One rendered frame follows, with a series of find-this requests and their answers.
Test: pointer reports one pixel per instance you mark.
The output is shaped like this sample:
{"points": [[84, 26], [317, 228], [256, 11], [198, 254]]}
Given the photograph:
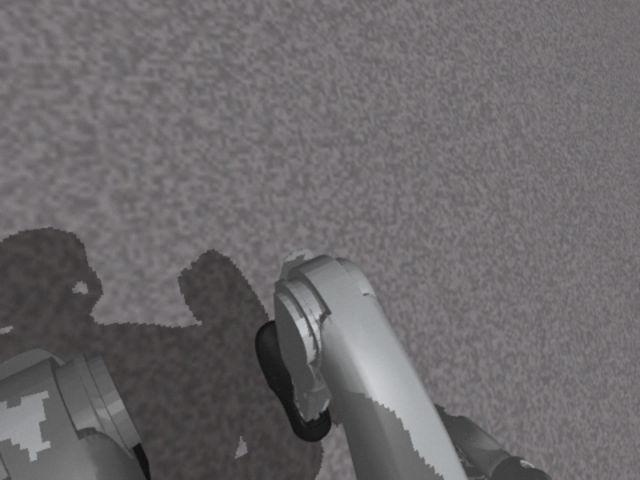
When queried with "right robot hand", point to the right robot hand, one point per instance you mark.
{"points": [[473, 445]]}

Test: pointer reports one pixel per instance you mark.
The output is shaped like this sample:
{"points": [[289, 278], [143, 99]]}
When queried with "left robot foot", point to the left robot foot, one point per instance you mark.
{"points": [[142, 459]]}

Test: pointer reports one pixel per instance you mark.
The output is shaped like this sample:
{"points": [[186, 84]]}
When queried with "right robot foot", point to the right robot foot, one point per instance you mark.
{"points": [[279, 381]]}

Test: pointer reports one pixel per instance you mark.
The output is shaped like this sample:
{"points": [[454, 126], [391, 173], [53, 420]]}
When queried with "right robot arm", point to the right robot arm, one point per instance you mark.
{"points": [[518, 468]]}

